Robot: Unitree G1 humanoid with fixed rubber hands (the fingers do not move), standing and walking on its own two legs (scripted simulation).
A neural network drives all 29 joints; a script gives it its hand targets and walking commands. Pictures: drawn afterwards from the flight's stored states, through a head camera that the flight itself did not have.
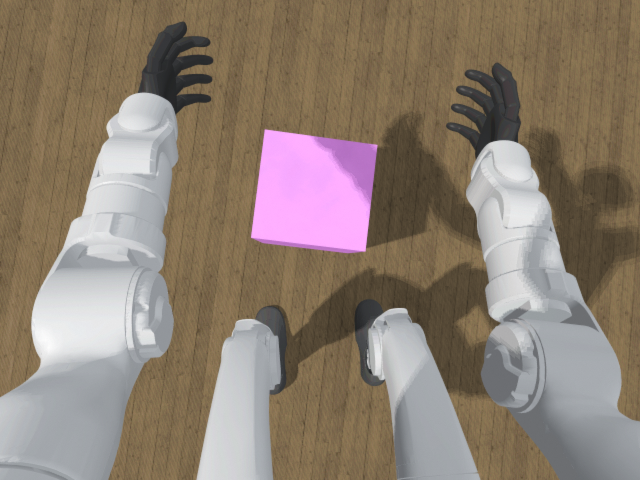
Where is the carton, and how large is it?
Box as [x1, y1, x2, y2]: [251, 130, 376, 252]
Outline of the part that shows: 265,130 251,237 262,242 341,252 364,251 376,145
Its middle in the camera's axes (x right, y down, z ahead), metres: -0.02 -0.09 +0.84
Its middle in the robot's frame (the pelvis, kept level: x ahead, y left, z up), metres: +0.47 -0.01 -0.50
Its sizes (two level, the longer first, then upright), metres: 0.210 0.200 0.250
